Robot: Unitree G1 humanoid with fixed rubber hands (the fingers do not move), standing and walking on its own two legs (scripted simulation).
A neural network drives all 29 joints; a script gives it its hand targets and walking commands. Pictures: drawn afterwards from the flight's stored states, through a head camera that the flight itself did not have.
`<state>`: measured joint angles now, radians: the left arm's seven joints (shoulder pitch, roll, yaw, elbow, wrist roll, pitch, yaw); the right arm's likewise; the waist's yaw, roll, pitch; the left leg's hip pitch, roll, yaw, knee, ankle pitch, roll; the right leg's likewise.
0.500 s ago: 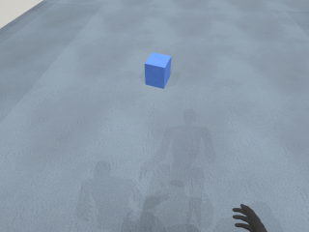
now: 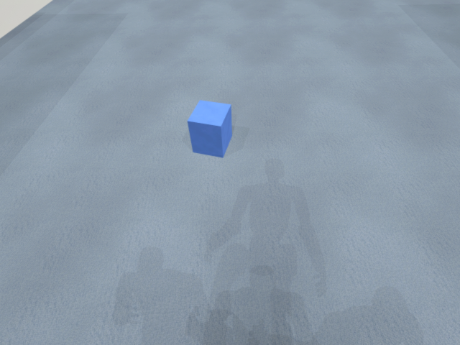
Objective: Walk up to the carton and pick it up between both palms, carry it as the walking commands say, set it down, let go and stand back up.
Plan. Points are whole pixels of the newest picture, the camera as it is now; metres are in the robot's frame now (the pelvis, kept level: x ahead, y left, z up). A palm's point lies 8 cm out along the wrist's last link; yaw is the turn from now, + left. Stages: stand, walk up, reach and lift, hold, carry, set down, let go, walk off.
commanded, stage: walk up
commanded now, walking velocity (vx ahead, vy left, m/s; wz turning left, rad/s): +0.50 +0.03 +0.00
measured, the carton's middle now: (211, 129) +1.40 +0.14 -0.64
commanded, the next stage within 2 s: none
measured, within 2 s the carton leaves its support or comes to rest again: neither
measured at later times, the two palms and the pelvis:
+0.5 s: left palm (106, 278) +0.29 +0.29 -0.12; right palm (354, 294) +0.24 -0.22 -0.10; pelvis +0.24 +0.04 +0.01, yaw -1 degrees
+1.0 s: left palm (146, 191) +0.51 +0.24 -0.10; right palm (332, 164) +0.59 -0.27 -0.10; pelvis +0.46 -0.01 +0.02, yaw -1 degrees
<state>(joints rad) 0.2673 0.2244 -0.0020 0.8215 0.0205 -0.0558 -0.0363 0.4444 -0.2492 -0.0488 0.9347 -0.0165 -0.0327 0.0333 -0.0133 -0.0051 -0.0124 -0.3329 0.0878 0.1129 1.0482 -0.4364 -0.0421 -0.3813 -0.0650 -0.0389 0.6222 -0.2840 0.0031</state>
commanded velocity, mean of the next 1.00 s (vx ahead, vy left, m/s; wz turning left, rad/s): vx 0.50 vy -0.02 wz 0.00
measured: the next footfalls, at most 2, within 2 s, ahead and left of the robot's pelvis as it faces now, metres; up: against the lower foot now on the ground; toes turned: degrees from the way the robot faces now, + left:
left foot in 0.30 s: +0.28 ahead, +0.14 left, +0.00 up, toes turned +7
right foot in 0.72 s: +0.48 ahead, -0.15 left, +0.00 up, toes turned -6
